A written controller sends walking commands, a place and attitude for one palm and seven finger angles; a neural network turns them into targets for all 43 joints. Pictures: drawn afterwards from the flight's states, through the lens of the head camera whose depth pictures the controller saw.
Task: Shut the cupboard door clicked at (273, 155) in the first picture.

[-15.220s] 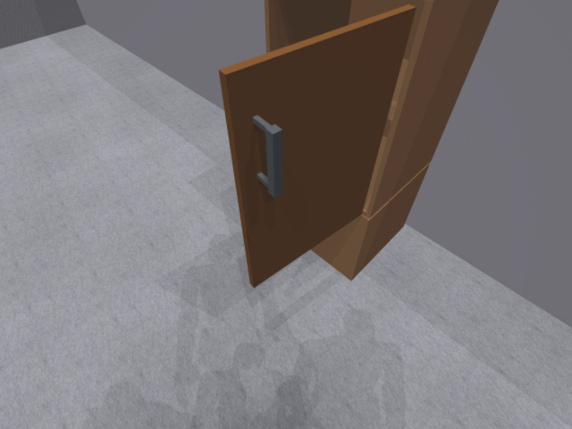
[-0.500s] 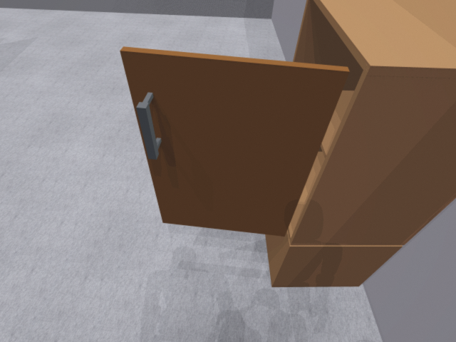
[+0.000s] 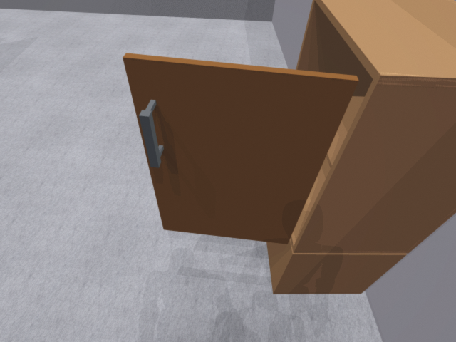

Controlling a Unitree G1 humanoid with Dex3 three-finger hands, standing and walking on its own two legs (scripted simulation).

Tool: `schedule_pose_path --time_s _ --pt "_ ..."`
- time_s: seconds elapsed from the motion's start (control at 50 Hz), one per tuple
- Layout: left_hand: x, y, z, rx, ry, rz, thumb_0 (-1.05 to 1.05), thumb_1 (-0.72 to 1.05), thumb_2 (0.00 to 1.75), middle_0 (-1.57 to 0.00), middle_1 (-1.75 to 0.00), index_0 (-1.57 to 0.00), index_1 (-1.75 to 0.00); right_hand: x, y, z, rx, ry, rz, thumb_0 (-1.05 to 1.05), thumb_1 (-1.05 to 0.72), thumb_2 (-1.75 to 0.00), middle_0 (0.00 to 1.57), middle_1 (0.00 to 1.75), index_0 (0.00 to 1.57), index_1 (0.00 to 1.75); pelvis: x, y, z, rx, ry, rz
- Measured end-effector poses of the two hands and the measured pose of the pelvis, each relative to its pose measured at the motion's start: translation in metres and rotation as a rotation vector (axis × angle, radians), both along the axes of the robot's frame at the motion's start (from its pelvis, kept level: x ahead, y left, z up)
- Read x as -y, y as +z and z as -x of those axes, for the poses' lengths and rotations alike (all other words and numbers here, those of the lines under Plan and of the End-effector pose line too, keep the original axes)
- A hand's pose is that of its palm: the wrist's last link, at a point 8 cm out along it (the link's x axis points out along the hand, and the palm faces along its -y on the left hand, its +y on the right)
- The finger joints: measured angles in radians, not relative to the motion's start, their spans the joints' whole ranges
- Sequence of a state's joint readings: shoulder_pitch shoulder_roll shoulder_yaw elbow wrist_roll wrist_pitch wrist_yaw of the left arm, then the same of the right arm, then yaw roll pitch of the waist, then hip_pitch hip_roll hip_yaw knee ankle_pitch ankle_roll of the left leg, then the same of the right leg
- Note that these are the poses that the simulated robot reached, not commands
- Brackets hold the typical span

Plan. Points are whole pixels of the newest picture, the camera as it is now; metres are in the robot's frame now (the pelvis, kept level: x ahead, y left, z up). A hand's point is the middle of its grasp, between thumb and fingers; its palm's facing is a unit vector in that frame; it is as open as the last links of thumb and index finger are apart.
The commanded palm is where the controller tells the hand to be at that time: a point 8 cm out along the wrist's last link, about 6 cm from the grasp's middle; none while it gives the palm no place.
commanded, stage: come to a stop and stand still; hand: left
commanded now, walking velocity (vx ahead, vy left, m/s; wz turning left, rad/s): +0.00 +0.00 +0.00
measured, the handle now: (153, 134) +0.48 +0.19 +0.09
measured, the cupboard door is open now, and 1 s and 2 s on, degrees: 83 83 83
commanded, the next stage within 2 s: look again from close up in 1.12 s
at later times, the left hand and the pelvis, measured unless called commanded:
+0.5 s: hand out of the picture +0.00 +0.17 -0.18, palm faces +0.04 -0.97 -0.22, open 7.4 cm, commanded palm none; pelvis +0.01 +0.00 -0.01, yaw +0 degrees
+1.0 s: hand out of the picture +0.02 +0.14 -0.18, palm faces +0.00 -0.98 -0.18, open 7.3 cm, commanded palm none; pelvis +0.02 -0.02 +0.00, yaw -1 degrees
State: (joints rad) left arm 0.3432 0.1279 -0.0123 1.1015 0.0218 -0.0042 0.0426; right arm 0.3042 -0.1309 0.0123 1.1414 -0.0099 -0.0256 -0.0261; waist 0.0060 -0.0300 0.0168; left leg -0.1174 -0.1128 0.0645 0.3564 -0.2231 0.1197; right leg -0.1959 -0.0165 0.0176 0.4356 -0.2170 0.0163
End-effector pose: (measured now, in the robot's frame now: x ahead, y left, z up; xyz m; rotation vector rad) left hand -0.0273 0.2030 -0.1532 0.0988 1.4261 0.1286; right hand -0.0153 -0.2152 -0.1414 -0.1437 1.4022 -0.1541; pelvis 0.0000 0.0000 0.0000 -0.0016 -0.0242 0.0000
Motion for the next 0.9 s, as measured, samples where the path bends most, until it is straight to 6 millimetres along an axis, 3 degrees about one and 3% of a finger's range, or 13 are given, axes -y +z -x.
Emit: schedule_pose_path --time_s 0.28,0.54,0.9 --pt "0.005 -0.001 -0.012 -0.012 -0.004 -0.003 0.0 0.91 0.9 -0.2 -0.3 -0.2 -0.3 -0.007 -0.001 -0.005 -0.02 -0.001 -0.011 0.0 -0.9 -0.89 0.2 0.3 0.19 0.3 0.001 -0.001 -0.01 -0.01 0.006 0.01" --pt "-0.015 0.009 -0.023 0.035 -0.009 -0.084 0.0 0.91 0.9 -0.2 -0.3 -0.2 -0.3 0.005 -0.017 -0.032 0.094 0.032 -0.026 0.02 -0.92 -0.89 0.2 0.3 0.2 0.3 0.0 -0.007 -0.011 0.004 0.0 -0.003" --pt "0.011 0.005 -0.04 0.022 -0.035 -0.039 0.01 0.92 0.9 -0.2 -0.3 -0.2 -0.3 0.027 -0.006 -0.023 0.017 0.015 0.0 0.01 -0.9 -0.89 0.2 0.3 0.19 0.3 0.021 -0.002 -0.019 -0.007 -0.013 -0.005"
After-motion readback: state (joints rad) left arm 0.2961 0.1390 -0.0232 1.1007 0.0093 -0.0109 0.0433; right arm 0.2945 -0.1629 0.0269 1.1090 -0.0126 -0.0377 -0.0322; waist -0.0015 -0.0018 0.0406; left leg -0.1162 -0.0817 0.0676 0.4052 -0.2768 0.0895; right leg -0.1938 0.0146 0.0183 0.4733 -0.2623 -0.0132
